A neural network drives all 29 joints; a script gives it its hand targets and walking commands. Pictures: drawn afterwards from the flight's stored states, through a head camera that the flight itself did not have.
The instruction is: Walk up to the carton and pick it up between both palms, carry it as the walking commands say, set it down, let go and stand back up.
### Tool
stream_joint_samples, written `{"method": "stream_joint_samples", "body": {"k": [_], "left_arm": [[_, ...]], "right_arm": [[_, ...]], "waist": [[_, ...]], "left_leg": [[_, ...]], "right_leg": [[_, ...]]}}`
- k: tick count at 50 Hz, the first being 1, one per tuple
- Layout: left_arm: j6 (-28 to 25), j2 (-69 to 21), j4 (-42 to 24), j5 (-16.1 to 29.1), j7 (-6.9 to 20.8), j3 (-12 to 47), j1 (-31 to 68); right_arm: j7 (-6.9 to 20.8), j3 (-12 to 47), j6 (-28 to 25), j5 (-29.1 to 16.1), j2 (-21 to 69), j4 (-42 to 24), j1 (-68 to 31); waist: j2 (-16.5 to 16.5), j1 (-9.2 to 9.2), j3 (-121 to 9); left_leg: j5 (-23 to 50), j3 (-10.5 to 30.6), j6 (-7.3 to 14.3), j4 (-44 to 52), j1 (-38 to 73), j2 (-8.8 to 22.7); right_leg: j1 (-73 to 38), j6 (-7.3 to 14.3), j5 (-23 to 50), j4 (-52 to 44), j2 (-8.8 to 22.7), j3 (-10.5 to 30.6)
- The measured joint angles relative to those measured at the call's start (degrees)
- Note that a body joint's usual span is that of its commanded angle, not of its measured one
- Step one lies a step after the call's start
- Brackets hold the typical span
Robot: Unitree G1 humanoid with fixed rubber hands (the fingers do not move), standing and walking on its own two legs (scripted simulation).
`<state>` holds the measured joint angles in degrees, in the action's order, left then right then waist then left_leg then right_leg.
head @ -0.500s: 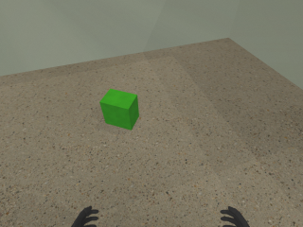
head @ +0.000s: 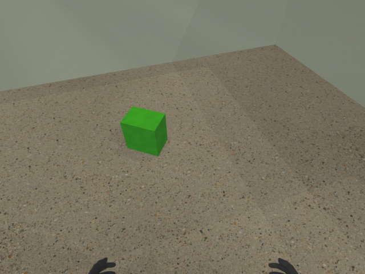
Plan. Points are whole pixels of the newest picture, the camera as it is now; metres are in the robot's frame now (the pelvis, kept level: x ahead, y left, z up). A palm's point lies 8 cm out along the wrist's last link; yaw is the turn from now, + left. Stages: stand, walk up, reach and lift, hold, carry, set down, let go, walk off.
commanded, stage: stand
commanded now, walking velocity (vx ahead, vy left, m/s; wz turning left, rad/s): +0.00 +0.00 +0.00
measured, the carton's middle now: (145, 131) +1.14 +0.29 -0.63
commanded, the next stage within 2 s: none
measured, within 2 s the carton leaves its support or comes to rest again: neither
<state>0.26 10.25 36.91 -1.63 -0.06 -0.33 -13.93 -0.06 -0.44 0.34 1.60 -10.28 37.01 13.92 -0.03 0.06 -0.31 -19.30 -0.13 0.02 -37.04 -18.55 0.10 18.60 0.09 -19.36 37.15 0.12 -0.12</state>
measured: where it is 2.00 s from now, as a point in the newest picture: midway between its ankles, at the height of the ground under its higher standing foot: outside the picture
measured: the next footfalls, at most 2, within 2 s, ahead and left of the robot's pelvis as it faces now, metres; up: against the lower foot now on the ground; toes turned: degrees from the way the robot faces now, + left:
none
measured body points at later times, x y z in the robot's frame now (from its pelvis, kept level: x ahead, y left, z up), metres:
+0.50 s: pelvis +0.00 +0.00 +0.00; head +0.01 +0.00 +0.45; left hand +0.12 +0.23 -0.11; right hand +0.12 -0.23 -0.11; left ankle +0.00 +0.12 -0.72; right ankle +0.00 -0.12 -0.72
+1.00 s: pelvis +0.00 +0.00 +0.01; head +0.01 +0.00 +0.46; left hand +0.10 +0.23 -0.12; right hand +0.10 -0.23 -0.12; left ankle +0.00 +0.12 -0.72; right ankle +0.00 -0.12 -0.72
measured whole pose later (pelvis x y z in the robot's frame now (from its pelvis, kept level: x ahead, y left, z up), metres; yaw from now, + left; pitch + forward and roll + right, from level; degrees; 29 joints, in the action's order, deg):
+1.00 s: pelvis +0.00 +0.00 +0.01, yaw +0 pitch +0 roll +0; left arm 0.0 9.7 42.8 -1.3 -0.9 -1.8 -15.5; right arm -0.8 -1.9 0.0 1.3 -9.8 43.1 15.4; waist 0.0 0.1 0.4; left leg -17.4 0.0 0.0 -33.0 -15.7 0.1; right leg 15.9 0.1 -17.5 33.3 0.1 0.1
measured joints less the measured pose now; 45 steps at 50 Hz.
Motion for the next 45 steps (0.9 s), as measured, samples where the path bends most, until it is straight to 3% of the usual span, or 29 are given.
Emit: {"method": "stream_joint_samples", "body": {"k": [45], "left_arm": [[-0.3, -0.5, 4.8, 0.3, -0.7, -1.4, -1.4]], "right_arm": [[-0.7, -1.4, -0.3, -0.3, 0.5, 5.0, 1.3]], "waist": [[0.0, -0.01, 0.6]], "left_leg": [[1.6, 0.1, 0.0, 3.4, 2.4, 0.0]], "right_leg": [[-2.3, 0.0, 1.5, -3.3, 0.0, 0.2]]}}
